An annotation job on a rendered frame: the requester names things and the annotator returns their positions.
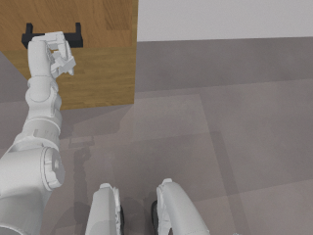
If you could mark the drawer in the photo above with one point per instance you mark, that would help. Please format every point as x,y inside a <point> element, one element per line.
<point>103,23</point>

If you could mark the robot left shin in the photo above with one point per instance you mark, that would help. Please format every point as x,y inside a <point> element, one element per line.
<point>117,216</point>

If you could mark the robot left forearm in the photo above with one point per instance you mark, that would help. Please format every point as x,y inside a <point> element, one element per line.
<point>43,123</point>

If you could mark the robot left upper arm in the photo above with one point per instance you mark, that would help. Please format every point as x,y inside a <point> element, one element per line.
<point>27,180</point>

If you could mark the cabinet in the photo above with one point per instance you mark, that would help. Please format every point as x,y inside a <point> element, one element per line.
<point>102,76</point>

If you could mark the handle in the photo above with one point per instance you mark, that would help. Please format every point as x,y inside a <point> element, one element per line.
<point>74,39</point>

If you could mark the left robot hand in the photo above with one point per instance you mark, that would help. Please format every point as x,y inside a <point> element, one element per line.
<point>40,58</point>

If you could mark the robot left thigh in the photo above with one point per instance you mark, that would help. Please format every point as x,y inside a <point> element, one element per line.
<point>105,205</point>

